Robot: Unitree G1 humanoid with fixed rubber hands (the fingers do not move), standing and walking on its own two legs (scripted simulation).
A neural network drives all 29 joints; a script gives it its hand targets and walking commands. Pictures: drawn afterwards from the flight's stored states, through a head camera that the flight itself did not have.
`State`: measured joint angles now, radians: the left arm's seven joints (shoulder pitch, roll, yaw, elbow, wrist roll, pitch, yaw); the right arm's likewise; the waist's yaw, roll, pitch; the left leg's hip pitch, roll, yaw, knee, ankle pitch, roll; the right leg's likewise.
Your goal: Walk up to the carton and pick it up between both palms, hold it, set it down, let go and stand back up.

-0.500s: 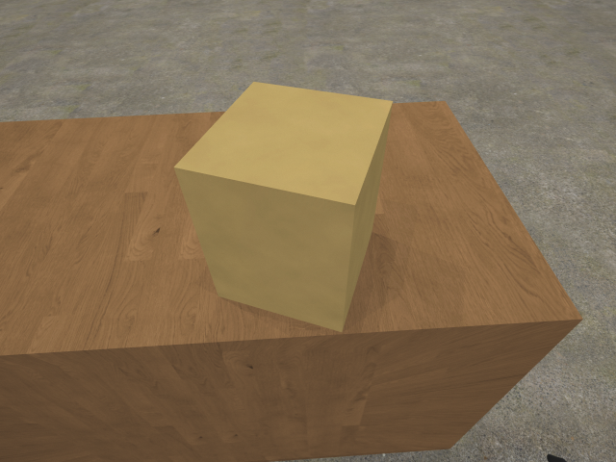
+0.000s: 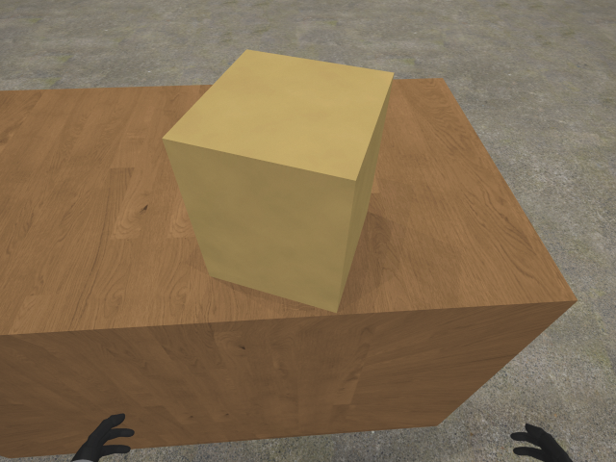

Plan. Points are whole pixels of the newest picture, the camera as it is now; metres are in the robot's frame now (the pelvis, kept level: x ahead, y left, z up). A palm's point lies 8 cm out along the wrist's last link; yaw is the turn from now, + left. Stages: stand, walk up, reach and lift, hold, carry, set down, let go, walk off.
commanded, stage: reach and lift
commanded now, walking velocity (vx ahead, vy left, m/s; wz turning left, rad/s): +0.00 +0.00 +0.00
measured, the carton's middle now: (292, 184) +0.47 +0.04 +0.12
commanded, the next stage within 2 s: none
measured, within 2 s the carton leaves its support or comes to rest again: neither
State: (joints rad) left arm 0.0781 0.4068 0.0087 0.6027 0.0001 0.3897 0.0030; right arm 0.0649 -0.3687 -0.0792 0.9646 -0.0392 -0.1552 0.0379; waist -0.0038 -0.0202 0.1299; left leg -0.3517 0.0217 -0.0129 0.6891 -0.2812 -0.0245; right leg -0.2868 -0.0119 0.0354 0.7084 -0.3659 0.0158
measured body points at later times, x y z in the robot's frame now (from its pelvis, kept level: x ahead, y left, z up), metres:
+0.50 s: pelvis +0.01 +0.02 +0.02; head +0.02 +0.04 +0.47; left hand +0.18 +0.31 -0.04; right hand +0.18 -0.23 -0.04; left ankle +0.06 +0.13 -0.72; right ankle +0.01 -0.14 -0.72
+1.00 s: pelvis +0.01 +0.02 +0.03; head +0.02 +0.04 +0.47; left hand +0.20 +0.31 +0.02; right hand +0.18 -0.19 +0.03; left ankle +0.06 +0.13 -0.72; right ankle +0.01 -0.14 -0.72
